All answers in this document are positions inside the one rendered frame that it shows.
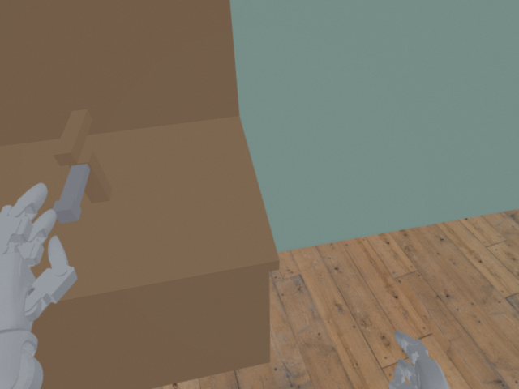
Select left robot forearm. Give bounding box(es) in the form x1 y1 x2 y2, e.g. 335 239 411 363
0 328 43 389

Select robot left hand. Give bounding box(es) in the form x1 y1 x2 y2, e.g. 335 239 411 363
0 183 77 332

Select robot right hand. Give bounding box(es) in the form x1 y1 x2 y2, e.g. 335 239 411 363
388 331 450 389

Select tap lever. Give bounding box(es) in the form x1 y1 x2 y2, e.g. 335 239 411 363
53 164 90 224

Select counter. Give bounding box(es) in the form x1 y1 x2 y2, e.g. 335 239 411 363
0 0 280 389

